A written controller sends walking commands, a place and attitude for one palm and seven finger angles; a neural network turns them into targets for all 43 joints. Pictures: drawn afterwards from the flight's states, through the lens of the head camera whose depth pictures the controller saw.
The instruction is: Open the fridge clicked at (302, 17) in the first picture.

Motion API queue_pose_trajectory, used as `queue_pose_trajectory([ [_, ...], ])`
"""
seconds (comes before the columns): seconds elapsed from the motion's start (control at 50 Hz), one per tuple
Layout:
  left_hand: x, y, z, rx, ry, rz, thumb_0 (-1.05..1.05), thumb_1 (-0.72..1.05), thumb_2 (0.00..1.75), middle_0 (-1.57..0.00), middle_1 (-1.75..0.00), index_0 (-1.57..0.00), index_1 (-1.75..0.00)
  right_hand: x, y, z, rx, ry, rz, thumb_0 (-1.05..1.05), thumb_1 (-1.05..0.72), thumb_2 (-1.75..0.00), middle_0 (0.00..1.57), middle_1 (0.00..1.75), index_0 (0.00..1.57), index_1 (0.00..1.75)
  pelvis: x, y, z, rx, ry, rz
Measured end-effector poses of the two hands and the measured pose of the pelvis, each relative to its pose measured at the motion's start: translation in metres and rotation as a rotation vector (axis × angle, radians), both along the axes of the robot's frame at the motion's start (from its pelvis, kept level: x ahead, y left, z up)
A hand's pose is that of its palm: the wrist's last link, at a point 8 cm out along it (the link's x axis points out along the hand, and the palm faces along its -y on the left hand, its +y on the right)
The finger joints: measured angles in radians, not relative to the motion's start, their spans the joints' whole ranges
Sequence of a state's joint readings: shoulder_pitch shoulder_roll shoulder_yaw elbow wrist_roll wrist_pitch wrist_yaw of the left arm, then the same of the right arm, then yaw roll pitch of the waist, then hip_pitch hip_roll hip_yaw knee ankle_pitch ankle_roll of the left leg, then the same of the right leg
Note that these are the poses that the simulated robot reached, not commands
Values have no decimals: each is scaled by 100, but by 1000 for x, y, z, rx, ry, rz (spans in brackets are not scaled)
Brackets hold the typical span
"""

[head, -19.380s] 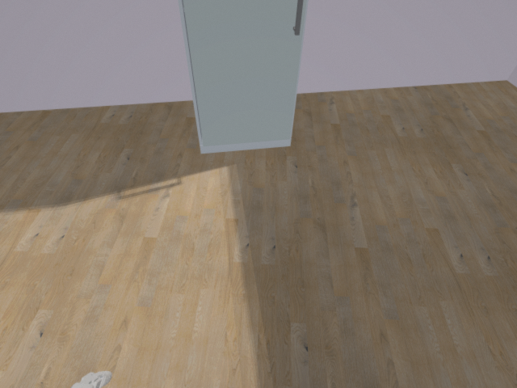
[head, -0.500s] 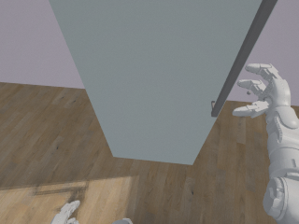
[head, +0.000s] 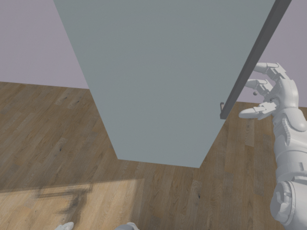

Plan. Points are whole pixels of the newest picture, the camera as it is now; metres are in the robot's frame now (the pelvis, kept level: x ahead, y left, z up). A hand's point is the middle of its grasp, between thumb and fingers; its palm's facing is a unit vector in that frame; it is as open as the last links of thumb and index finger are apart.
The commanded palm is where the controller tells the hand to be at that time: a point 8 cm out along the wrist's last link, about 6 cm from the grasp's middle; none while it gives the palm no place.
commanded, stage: feel for the door with the fingertips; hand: right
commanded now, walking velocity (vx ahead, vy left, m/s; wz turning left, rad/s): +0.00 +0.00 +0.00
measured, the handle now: (243, 68) +0.51 -0.16 +0.15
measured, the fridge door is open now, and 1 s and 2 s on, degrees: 0 0 0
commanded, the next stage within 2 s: slide the fingers in behind the handle in 0.58 s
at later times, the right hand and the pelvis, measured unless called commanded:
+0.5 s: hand (250, 88) +0.46 -0.18 +0.13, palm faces -0.02 +1.00 +0.00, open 14.0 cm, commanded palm +0.44 -0.23 +0.12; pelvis +0.00 +0.00 +0.00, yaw +0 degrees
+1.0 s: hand (247, 91) +0.46 -0.18 +0.12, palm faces -0.02 +1.00 +0.00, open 13.8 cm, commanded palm +0.43 -0.23 +0.12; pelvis +0.00 +0.00 +0.00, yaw +1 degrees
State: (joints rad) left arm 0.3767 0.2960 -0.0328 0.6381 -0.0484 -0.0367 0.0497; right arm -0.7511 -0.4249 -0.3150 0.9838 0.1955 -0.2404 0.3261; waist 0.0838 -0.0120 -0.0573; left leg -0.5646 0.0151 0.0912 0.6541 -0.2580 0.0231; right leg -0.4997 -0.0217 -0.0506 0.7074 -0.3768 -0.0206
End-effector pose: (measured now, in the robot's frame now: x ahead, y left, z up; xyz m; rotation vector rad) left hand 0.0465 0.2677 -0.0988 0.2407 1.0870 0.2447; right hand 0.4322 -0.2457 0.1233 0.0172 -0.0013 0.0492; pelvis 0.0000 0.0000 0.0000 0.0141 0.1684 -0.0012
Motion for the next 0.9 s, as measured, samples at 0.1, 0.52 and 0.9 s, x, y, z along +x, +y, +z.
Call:
queue_pose_trajectory([
  [0.1, 7, -3, 1, -14, -34, 3, 1, 90, 90, -20, -29, -21, -30, 4, 13, -6, -14, 29, 1, -1, 50, -30, 30, 120, 30, 120, 1, -1, 0, -2, 4, 8],
  [0.52, 7, -9, -5, -32, -3, -13, 1, 90, 90, -20, -29, -21, -30, 12, 13, 5, -20, 2, -18, -1, 50, -30, 30, 120, 30, 120, 3, -1, 0, -1, 5, -2],
  [0.9, -23, -5, -6, -25, 47, 20, 1, 90, 90, -20, -29, -21, -30, 18, 14, -1, -20, 7, -27, -1, 50, -30, 34, 123, 35, 122, -4, 0, -4, -3, 26, 10],
])
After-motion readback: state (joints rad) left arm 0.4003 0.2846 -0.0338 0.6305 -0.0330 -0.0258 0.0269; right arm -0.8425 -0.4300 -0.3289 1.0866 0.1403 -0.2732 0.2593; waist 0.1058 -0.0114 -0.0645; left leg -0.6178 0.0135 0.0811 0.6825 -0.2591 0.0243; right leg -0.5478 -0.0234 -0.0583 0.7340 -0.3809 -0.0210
